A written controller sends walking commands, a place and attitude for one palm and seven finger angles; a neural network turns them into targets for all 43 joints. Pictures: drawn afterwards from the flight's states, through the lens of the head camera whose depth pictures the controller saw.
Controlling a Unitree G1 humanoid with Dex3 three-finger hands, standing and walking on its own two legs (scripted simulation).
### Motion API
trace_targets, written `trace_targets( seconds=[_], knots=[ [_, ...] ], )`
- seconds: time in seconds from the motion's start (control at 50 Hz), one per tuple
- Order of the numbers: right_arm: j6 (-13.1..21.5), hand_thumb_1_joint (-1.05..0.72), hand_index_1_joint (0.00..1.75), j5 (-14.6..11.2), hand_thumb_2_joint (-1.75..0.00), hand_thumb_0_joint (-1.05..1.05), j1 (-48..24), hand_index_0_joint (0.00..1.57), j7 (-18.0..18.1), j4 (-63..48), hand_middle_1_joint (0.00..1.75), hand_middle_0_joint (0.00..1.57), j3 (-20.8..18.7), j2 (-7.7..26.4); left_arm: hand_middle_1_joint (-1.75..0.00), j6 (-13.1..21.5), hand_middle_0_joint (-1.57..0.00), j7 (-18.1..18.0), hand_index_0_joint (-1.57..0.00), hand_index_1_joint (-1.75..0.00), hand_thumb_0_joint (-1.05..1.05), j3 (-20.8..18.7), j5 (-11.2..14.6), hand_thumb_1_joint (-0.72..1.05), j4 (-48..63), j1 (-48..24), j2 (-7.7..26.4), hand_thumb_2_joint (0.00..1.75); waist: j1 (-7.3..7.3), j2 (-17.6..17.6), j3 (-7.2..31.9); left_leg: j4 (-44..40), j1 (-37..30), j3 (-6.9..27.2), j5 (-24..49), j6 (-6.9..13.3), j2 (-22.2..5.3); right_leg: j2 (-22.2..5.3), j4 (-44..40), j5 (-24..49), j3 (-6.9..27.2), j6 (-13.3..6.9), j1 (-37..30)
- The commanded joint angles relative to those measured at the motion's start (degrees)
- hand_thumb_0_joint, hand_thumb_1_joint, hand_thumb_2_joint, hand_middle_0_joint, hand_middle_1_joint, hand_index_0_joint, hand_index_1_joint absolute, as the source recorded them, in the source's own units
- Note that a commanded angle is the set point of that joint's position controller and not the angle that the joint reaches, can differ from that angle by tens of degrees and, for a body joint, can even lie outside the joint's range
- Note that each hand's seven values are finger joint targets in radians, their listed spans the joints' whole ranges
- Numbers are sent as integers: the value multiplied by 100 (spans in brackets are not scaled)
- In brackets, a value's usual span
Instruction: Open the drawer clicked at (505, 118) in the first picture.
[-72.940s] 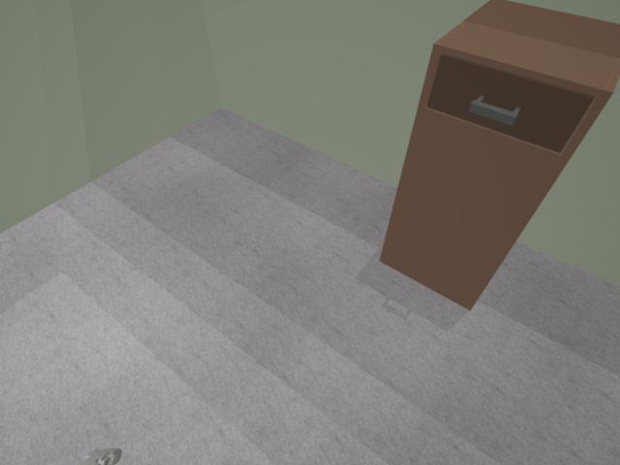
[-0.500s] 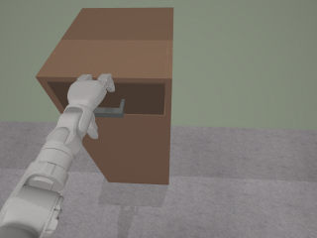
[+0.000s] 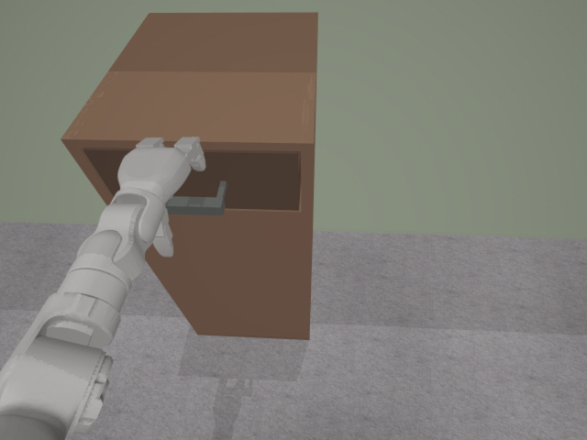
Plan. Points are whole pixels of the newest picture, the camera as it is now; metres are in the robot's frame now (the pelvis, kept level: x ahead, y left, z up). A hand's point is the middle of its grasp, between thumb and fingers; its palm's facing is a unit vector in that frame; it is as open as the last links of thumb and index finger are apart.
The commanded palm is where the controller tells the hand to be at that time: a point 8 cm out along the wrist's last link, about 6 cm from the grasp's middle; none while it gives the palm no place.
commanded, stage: re-aim the fingers above the handle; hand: left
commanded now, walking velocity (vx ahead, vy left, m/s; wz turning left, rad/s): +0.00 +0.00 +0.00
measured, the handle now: (194, 196) +0.48 +0.18 +0.03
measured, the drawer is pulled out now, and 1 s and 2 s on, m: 0.00 0.00 0.00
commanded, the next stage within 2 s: lower the fingers behind the handle in 0.16 s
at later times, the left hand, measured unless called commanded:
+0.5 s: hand (165, 209) +0.42 +0.20 +0.07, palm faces -0.07 -0.05 -1.00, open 13.8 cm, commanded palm +0.41 +0.21 +0.13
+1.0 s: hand (167, 216) +0.44 +0.21 +0.04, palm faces -0.04 -0.05 -1.00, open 13.8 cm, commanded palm +0.41 +0.21 +0.09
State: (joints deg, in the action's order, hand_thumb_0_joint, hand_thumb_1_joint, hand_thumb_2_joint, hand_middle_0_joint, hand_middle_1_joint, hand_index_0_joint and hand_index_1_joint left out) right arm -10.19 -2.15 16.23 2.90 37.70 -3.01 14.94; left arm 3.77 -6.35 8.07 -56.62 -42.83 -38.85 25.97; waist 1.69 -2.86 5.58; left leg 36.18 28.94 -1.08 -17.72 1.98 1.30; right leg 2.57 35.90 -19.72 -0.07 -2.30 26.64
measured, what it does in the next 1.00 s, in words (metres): stands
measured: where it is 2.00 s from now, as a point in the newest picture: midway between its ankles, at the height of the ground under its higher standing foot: outside the picture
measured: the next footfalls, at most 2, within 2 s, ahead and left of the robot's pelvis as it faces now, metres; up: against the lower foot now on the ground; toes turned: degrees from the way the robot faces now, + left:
none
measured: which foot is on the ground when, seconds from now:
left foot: down 0.00-1.00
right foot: down 0.00-1.00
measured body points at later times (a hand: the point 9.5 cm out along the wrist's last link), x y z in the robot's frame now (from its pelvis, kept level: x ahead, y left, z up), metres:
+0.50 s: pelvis +0.00 +0.00 +0.00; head +0.05 -0.02 +0.45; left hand +0.42 +0.20 +0.12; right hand +0.10 -0.27 -0.13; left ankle +0.00 +0.10 -0.72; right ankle -0.03 -0.10 -0.72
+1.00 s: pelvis +0.00 +0.01 -0.01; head +0.06 +0.00 +0.44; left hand +0.43 +0.21 +0.09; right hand +0.06 -0.26 -0.14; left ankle +0.00 +0.10 -0.72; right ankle -0.03 -0.10 -0.72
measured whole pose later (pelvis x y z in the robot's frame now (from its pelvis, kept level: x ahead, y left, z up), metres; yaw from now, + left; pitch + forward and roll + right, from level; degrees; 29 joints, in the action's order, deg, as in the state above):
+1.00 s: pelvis +0.00 +0.01 -0.01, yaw -1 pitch +14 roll -1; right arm -10.7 -1.1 17.4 2.0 38.6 -3.7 14.3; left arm 6.0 -12.8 5.1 -59.2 -46.5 -35.9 25.5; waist 2.2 -2.6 7.3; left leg 41.0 34.8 -1.6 -19.8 2.5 1.0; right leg 2.8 39.8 -21.2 0.3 -1.8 32.2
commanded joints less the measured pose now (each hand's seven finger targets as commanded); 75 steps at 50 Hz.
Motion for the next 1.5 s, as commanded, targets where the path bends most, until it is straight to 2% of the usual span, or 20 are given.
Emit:
trace_targets(
  seconds=[0.0, 0.14, 0.16, 0.22, 0.38, 0.54, 0.58, 0.68, 0.74, 0.86, 0.92, 0.96, 0.98, 1.06, 1.12, 1.24, 1.28, 1.36, 1.4, 1.48],
  knots=[
    [162, -90, 30, 13, -90, 0, 70, 20, 7, -534, 30, 20, -219, 732, -120, -29, -30, -372, -30, -120, 0, -703, -13, -50, 1063, -2664, 1367, 30, 96, 159, 2009, -143, -1302, -3, 1961, 128, 59, 0, -411, 1987, 87, -28, -542],
    [121, -90, 30, 12, -90, 0, -7, 20, 25, -603, 30, 20, -197, 753, -120, -128, -30, -375, -30, -120, 0, -1035, 12, -50, 1124, -2371, 1718, 30, -44, 400, 2222, -203, -1109, -66, 2203, 136, 74, -45, -389, 2503, 132, -18, -1126],
    [119, -90, 30, -3, -90, 0, -53, 20, 24, -625, 30, 20, -181, 735, -120, -113, -30, -363, -30, -120, 0, -920, 2, -50, 1205, -2447, 1650, 30, -28, 248, 2204, -220, -1128, -76, 2135, 139, 89, -47, -404, 2485, 153, 6, -1074],
    [103, -90, 30, -12, -90, 0, -119, 20, 46, -650, 30, 20, -170, 753, -120, -148, -30, -300, -30, -120, 0, -972, 5, -50, 1018, -2048, 1661, 30, -37, 418, 1853, -259, -1004, -113, 1986, 149, 77, -42, -469, 2412, 142, 14, -1018],
    [112, -90, 30, 9, -90, 0, -60, 20, 6, -675, 30, 20, -242, 719, -120, 148, -30, -121, -30, -120, 0, -496, 55, -50, 1364, -1989, 1064, 30, 80, 192, 1846, -138, -1359, -36, 2088, 147, 69, -7, -439, 2252, 112, -16, -586],
    [132, -90, 30, 80, -90, 0, -29, 20, -29, -530, 30, 20, -265, 716, -120, 219, -30, -670, -30, -120, 0, -932, -109, -50, 1303, -2289, 1458, 30, 16, 229, 2084, 13, -1166, 11, 2104, 111, 69, 10, -229, 2073, 85, -50, -432],
    [144, -90, 30, 77, -90, 0, -21, 20, -52, -535, 30, 20, -279, 685, -120, 118, -30, -801, -30, -120, 0, -907, -157, -50, 1198, -2129, 1372, 30, -11, 47, 2222, 69, -1198, -21, 2194, 98, 78, 24, -173, 2189, 79, -55, -442],
    [117, -90, 30, 57, -90, 0, 38, 20, -27, -540, 30, 20, -241, 752, -120, -187, -30, -769, -30, -120, 0, -722, -203, -50, 625, -2144, 1264, 30, 134, 312, 1996, 70, -921, -47, 1906, 119, 69, 19, -212, 2116, 74, -20, -403],
    [123, -90, 30, 60, -90, 0, 117, 20, 6, -564, 30, 20, -252, 769, -120, -69, -30, -621, -30, -120, 0, -629, -166, -50, 699, -2323, 1204, 30, 204, 336, 2072, 81, -945, -13, 1901, 139, 60, 7, -228, 2086, 97, -18, -408],
    [114, -90, 30, 97, -90, 0, 240, 20, -17, -543, 30, 20, -314, 715, -120, 347, -30, -680, -30, -120, 0, -682, -181, -50, 922, -2131, 1103, 30, 146, 82, 2174, 236, -1109, 52, 2178, 107, 19, 70, -74, 2007, 53, -37, -3],
    [121, -90, 30, 119, -90, 0, 300, 20, -59, -487, 30, 20, -334, 732, -120, 268, -30, -883, -30, -120, 0, -695, -203, -50, 704, -2004, 1035, 30, 150, 169, 2057, 269, -915, 35, 2051, 99, 17, 84, -32, 1938, 22, -55, 59],
    [98, -90, 30, 105, -90, 0, 323, 20, -74, -455, 30, 20, -333, 756, -120, 213, -30, -962, -30, -120, 0, -764, -291, -50, 654, -2043, 1167, 30, 144, 210, 2264, 302, -881, 46, 2112, 90, 9, 88, 31, 1972, 45, -46, 45],
    [103, -90, 30, 124, -90, 0, 341, 20, -95, -469, 30, 20, -362, 739, -120, 181, -30, -988, -30, -120, 0, -579, -270, -50, 684, -2002, 876, 30, 162, 88, 2213, 327, -965, 47, 2222, 84, 4, 106, 46, 2001, 14, -70, 125],
    [96, -90, 30, 134, -90, 0, 372, 20, -115, -445, 30, 20, -390, 747, -120, 179, -30, -1098, -30, -120, 0, -632, -311, -50, 943, -2279, 948, 30, 189, -8, 2504, 387, -1131, 90, 2364, 76, -32, 119, 109, 1998, 14, -56, 204],
    [109, -90, 30, 138, -90, 0, 373, 20, -121, -403, 30, 20, -388, 739, -120, 51, -30, -1176, -30, -120, 0, -539, -330, -50, 548, -2026, 748, 30, 222, 66, 2165, 382, -1004, 94, 2125, 69, -41, 141, 90, 1752, -46, -77, 373],
    [109, -90, 30, 148, -90, 0, 380, 20, -94, -422, 30, 20, -352, 759, -120, -34, -30, -1202, -30, -120, 0, -564, -388, -50, 321, -2063, 799, 30, 227, 219, 2159, 398, -811, 99, 1953, 84, -29, 131, 118, 1688, -26, -78, 356],
    [123, -90, 30, 140, -90, 0, 389, 20, -100, -411, 30, 20, -356, 738, -120, -56, -30, -1216, -30, -120, 0, -316, -425, -50, 221, -2219, 527, 30, 340, 137, 1960, 420, -817, 120, 1746, 80, -48, 137, 107, 1444, -53, -70, 663],
    [156, -90, 30, 158, -90, 0, 463, 20, -83, -429, 30, 20, -347, 742, -120, -19, -30, -1249, -30, -120, 0, -515, -445, -50, 140, -2298, 761, 30, 288, 178, 2249, 499, -728, 101, 1667, 97, -31, 131, 177, 1426, -11, -54, 604],
    [163, -90, 30, 152, -90, 0, 484, 20, -65, -421, 30, 20, -320, 747, -120, -23, -30, -1247, -30, -120, 0, -479, -472, -50, -28, -2289, 751, 30, 332, 285, 2080, 528, -501, 88, 1515, 101, -18, 124, 193, 1395, -8, -45, 662],
    [213, -90, 30, 190, -90, 0, 550, 20, -83, -425, 30, 20, -381, 717, -120, 128, -30, -1367, -30, -120, 0, -487, -519, -50, 337, -2557, 699, 30, 312, -175, 2497, 681, -863, 165, 1789, 59, -49, 157, 368, 1363, -46, -88, 916]
  ],
)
